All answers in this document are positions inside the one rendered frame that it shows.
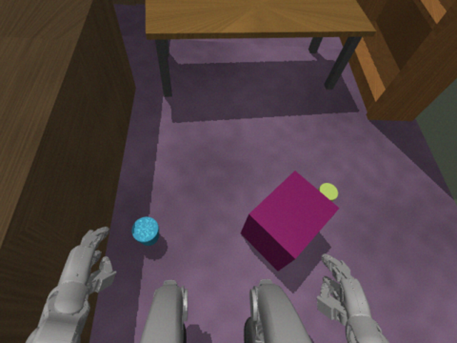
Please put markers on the left robot arm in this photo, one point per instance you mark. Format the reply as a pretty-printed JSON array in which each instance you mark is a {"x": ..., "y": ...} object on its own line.
[{"x": 64, "y": 315}]

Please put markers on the right robot hand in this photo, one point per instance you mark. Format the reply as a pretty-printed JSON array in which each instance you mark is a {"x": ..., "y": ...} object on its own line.
[{"x": 348, "y": 298}]

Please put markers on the bookshelf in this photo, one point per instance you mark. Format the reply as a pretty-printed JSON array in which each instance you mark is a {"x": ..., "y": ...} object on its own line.
[{"x": 410, "y": 60}]

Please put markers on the left robot hand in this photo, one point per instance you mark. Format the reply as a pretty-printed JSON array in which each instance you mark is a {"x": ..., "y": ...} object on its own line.
[{"x": 81, "y": 259}]

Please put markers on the right robot arm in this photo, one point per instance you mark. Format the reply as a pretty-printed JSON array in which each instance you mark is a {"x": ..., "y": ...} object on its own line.
[{"x": 362, "y": 329}]

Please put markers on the coffee table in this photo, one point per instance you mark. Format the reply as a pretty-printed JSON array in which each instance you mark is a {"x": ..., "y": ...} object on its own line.
[{"x": 245, "y": 19}]

